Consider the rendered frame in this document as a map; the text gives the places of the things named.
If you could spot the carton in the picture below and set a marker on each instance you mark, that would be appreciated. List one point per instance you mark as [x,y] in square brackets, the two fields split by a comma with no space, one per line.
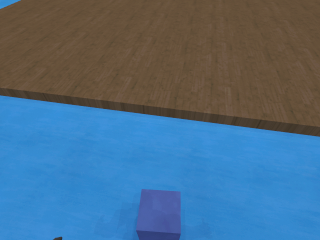
[159,215]

